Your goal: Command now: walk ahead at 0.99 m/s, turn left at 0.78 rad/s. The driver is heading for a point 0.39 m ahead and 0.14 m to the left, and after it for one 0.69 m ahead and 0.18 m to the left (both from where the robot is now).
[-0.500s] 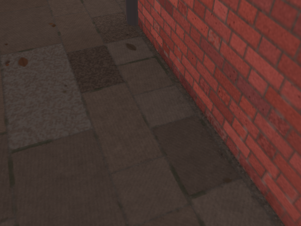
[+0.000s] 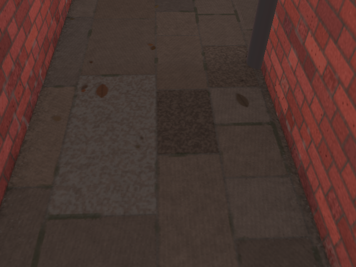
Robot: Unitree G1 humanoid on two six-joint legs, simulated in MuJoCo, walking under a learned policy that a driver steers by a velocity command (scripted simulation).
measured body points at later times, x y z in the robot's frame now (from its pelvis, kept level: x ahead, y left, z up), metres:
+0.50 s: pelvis +0.44 +0.05 +0.01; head +0.46 +0.09 +0.46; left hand +0.62 +0.36 -0.02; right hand +0.55 -0.19 -0.10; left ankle +0.35 +0.07 -0.73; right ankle +0.74 -0.05 -0.66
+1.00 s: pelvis +0.67 +0.09 +0.00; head +0.67 +0.12 +0.45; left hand +0.57 +0.33 -0.14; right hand +0.97 +0.03 -0.09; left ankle +0.63 +0.21 -0.73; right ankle +0.79 +0.06 -0.73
